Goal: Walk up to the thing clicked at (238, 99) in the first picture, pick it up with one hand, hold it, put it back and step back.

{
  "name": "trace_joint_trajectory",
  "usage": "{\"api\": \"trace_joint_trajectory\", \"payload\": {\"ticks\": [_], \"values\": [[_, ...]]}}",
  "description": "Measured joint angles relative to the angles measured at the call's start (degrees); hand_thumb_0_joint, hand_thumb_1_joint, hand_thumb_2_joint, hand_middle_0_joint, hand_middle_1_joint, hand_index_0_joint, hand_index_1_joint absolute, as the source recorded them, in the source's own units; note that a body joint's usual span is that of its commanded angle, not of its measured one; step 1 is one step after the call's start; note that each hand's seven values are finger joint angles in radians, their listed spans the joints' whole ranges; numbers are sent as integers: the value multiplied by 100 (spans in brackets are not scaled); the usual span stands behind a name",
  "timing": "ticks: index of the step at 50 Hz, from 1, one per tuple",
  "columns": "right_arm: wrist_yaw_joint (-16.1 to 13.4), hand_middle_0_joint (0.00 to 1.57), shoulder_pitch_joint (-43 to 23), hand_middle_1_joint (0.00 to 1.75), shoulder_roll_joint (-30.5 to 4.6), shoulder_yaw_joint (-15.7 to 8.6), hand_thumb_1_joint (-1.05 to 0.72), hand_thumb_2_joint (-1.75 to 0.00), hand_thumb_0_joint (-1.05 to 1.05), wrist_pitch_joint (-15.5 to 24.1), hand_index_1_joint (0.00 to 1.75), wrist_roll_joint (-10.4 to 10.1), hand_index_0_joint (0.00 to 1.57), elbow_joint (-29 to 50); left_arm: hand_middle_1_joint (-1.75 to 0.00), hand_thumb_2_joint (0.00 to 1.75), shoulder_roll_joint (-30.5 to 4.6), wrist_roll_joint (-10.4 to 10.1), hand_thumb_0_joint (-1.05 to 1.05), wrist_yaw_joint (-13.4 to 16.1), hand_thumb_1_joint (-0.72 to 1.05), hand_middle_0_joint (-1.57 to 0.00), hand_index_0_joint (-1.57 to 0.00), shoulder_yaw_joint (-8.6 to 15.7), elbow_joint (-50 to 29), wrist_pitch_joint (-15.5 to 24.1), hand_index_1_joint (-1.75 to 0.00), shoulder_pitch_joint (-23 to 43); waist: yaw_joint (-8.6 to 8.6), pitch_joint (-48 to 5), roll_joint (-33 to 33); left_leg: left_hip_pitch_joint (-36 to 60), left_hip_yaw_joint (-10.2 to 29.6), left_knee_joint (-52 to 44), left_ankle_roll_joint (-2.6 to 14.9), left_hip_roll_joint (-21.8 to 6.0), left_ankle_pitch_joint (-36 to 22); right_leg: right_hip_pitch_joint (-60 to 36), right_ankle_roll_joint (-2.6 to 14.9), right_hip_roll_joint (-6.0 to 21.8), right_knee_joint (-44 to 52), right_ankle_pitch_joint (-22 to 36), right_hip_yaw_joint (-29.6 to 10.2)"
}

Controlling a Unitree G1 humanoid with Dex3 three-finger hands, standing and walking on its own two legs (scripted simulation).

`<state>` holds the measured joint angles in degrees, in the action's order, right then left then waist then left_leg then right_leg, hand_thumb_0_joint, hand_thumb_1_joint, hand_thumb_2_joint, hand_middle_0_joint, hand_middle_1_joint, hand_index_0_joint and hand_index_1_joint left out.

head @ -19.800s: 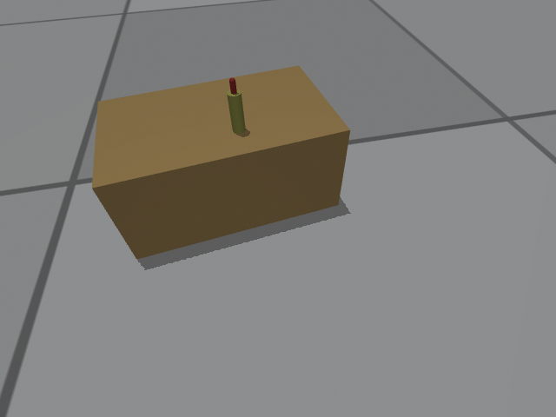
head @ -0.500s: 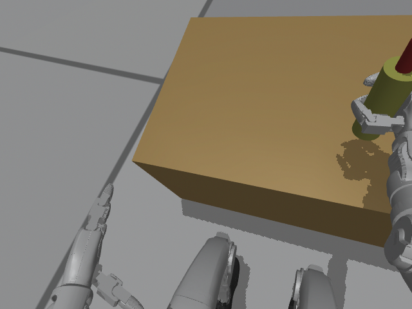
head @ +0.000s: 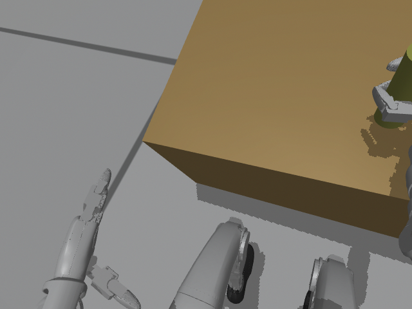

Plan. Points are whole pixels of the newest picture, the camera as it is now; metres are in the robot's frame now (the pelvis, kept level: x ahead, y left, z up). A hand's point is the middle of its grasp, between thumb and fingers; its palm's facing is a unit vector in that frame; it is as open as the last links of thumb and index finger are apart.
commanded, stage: lower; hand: right
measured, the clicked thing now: out of the picture +0.55 -0.16 +0.01
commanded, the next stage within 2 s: loosen in 0.60 s
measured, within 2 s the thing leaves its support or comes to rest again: rests again in 0.52 s
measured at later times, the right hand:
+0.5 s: hand (390, 102) +0.55 -0.15 -0.05, palm faces +0.03 +1.00 +0.00, open 7.2 cm
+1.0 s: hand (391, 103) +0.55 -0.15 -0.06, palm faces +0.03 +1.00 -0.01, open 8.0 cm
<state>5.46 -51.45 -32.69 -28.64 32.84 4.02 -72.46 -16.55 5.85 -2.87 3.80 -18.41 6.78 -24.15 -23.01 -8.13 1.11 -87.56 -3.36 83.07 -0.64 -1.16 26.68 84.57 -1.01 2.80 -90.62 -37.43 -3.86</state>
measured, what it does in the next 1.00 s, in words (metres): stands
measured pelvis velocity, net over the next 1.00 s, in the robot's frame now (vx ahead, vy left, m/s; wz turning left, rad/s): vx -0.01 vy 0.00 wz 0.00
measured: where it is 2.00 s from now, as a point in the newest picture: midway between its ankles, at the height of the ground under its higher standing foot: (272, 307)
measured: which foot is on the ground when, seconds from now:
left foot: down 0.00-1.00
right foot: down 0.00-1.00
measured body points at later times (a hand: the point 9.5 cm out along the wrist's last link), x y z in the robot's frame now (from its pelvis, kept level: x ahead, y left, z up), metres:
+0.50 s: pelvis -0.01 +0.00 -0.02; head +0.19 -0.07 +0.37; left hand +0.16 +0.26 +0.09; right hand +0.54 -0.20 -0.05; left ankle +0.10 +0.13 -0.55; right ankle +0.03 -0.12 -0.55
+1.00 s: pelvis -0.01 +0.00 -0.03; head +0.19 -0.07 +0.36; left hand +0.16 +0.26 +0.08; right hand +0.54 -0.21 -0.06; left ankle +0.10 +0.13 -0.55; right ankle +0.03 -0.12 -0.55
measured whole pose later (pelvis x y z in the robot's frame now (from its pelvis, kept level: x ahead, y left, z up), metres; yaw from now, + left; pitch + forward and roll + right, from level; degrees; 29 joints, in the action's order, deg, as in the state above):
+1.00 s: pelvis -0.01 +0.00 -0.03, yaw +0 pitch +33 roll +5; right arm 5.4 -52.9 -35.8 -29.1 30.9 5.2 -70.8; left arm -18.5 4.7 -3.7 6.3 -24.7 7.6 -26.1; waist -25.1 -8.0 1.6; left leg -95.4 -3.5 89.9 -0.7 -1.5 27.4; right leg 92.5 -1.0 2.3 -97.8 -38.6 -4.6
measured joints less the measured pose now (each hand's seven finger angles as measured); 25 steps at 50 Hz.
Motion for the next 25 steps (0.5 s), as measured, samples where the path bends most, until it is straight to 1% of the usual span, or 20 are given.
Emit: {"api": "trace_joint_trajectory", "payload": {"ticks": [8,15,21,25], "values": [[2,90,-58,108,-106,-50,7,-113,-3,-28,110,31,89,-20,-5,4,-46,-25,-1,-16,-53,-6,-6,59,-178,23,-4,-29,-77,23,0,-186,-11,160,8,-7,6,188,-7,-10,-167,-12,-24],[-13,90,-103,108,-155,-51,7,-113,-3,-76,110,81,89,-9,-4,3,-65,-32,-1,-21,-52,-6,-6,57,-326,35,-4,-71,-124,8,23,-355,-17,297,14,-8,14,356,-15,-13,-314,-30,-40],[-56,90,-125,108,-188,-17,7,-113,-3,-95,110,88,89,-3,-4,3,-108,-33,-1,-22,-53,-6,-6,129,-372,67,-4,-97,-146,20,39,-461,-21,372,8,-10,14,471,-8,-19,-407,-41,-51],[-47,90,-113,108,-212,-24,7,-113,-3,-94,110,109,89,40,-4,3,-118,-38,-1,-23,-53,-6,-6,130,-403,68,-4,-119,-175,18,54,-533,-18,428,3,-13,23,544,-3,-23,-469,-56,-52]]}}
